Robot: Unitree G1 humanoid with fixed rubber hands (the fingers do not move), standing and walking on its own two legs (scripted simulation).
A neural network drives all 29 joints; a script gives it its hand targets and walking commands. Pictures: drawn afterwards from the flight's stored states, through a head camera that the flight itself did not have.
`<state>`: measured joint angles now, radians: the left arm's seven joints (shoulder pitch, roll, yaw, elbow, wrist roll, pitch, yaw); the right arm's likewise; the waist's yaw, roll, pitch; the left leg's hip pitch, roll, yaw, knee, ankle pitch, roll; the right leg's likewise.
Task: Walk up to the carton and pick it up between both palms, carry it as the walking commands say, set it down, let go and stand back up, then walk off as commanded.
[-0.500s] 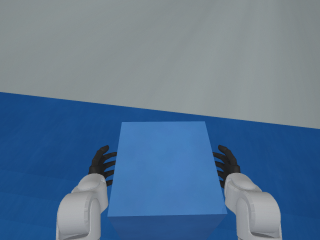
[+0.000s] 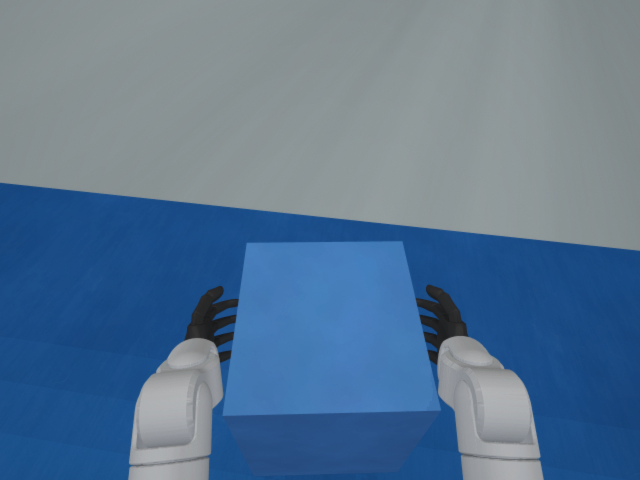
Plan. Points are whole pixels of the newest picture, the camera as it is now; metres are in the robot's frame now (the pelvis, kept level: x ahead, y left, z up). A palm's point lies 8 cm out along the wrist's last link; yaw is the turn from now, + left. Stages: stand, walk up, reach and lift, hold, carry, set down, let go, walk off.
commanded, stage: carry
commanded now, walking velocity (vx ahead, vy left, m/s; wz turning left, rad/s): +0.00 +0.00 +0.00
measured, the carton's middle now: (325, 362) +0.28 +0.00 +0.00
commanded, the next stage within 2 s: none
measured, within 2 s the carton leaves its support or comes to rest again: neither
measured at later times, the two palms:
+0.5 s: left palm (174, 384) +0.22 +0.16 +0.09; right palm (450, 371) +0.22 -0.13 +0.09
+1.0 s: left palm (132, 411) +0.19 +0.19 +0.09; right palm (425, 389) +0.20 -0.10 +0.09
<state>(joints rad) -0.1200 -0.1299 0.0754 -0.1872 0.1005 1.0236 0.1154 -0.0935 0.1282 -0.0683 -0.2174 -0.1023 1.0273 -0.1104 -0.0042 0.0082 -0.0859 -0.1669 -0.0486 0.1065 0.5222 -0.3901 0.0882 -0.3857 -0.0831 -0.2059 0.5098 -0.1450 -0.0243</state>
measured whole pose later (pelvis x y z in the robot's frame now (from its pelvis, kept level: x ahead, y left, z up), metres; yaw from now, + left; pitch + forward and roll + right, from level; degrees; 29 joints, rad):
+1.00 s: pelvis -0.04 +0.04 +0.00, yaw +3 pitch +2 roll +2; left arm 0.03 -0.13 0.02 -0.57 0.03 1.22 0.16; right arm 0.02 0.13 0.00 -0.58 -0.03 1.24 -0.17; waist 0.00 -0.01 -0.04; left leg -0.49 0.03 0.05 0.96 -0.46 -0.02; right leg -0.32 -0.14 -0.15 0.57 -0.28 0.02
